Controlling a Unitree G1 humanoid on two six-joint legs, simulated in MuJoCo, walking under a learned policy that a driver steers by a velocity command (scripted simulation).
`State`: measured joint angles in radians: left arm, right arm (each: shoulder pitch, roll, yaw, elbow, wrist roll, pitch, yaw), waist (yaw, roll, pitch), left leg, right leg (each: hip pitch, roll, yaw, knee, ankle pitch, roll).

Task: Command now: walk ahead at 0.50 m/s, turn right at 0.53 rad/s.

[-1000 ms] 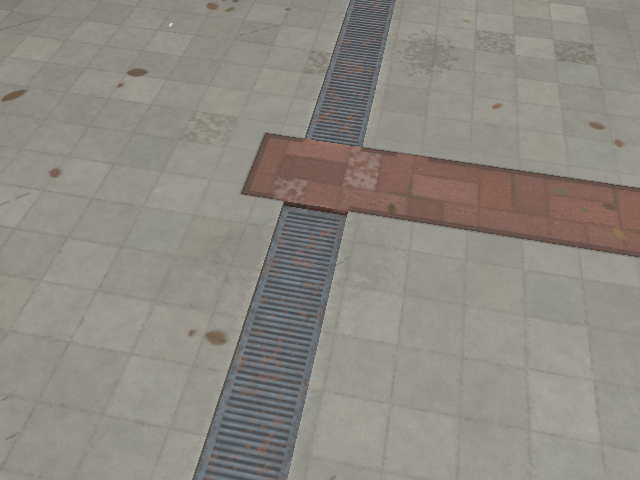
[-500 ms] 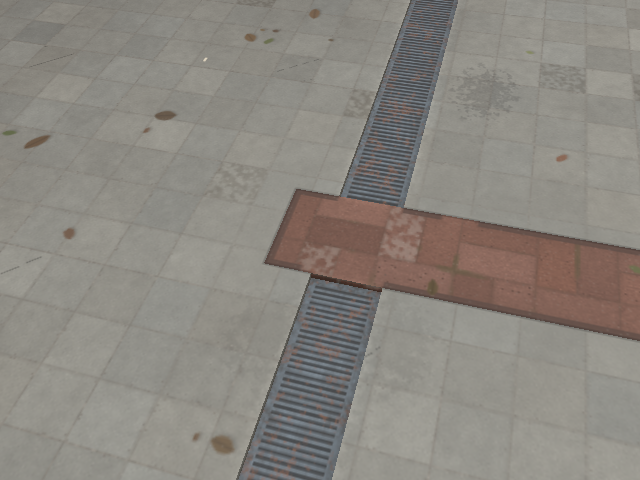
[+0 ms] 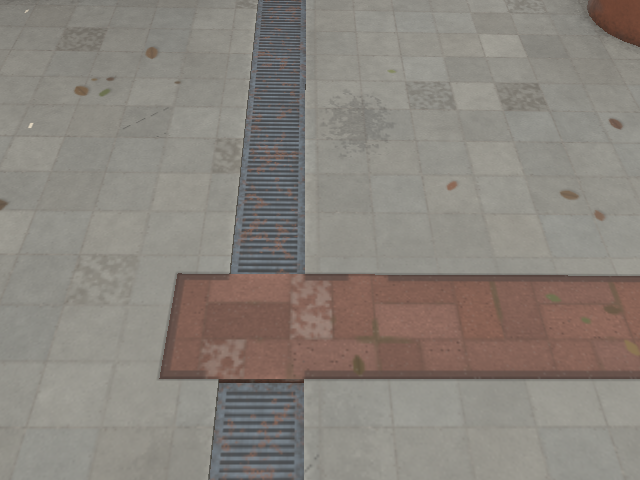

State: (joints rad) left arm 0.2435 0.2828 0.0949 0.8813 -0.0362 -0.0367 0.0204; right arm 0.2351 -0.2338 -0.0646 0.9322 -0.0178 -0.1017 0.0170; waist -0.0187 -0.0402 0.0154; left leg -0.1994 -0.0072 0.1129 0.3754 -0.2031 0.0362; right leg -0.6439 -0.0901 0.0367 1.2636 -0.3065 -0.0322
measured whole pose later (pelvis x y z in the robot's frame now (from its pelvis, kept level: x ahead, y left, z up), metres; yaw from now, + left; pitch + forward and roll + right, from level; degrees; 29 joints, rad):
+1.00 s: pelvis +0.46 -0.09 +0.01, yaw -30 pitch +2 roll +0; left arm 0.18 0.28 0.06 0.67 0.00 0.03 0.04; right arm 0.13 -0.23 -0.04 0.74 -0.02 -0.02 0.02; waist -0.02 -0.01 0.04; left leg -0.39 -0.03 -0.03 0.45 -0.10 0.03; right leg -0.42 0.00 0.07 0.85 -0.48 0.06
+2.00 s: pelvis +0.50 -0.10 +0.01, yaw +3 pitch +2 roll +0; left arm 0.15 0.28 0.08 0.71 0.02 -0.02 0.02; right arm 0.17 -0.34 -0.08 0.59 0.02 0.05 -0.02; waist -0.01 0.05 0.03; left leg -0.46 -0.14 -0.17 0.89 -0.48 -0.02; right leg -0.29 0.02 0.05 0.50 -0.24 -0.01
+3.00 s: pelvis +0.85 -0.09 +0.02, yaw +7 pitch +1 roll -2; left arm 0.31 0.27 0.05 0.82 0.00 -0.09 -0.03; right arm 0.21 -0.31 -0.05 0.72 0.01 -0.06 -0.01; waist 0.04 0.04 0.03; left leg -0.65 0.13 -0.05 1.01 -0.19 -0.01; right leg -0.17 0.08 -0.05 0.30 -0.15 -0.08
